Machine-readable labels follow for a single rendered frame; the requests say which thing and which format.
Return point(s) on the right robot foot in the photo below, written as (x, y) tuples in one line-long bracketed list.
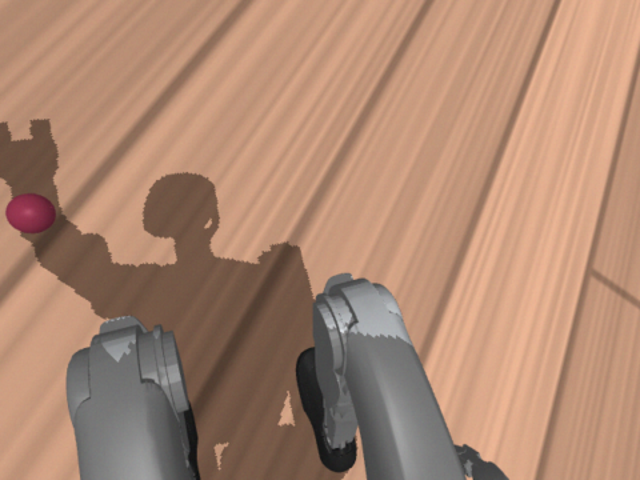
[(336, 460)]

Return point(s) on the ball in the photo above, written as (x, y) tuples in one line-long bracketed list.
[(30, 213)]

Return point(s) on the right robot hand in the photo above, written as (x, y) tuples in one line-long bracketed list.
[(475, 467)]

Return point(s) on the left robot foot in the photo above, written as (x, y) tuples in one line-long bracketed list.
[(193, 441)]

